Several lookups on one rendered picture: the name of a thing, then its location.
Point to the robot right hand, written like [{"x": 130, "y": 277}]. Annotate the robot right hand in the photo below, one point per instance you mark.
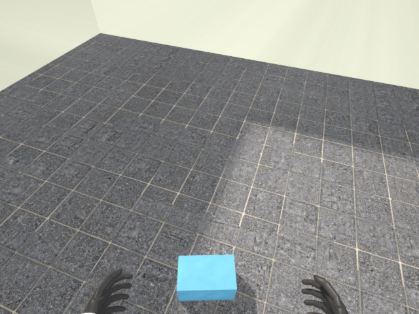
[{"x": 331, "y": 304}]

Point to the robot left hand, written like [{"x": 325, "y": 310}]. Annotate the robot left hand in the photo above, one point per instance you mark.
[{"x": 102, "y": 297}]

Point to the carton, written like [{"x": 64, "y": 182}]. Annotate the carton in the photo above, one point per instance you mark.
[{"x": 206, "y": 277}]

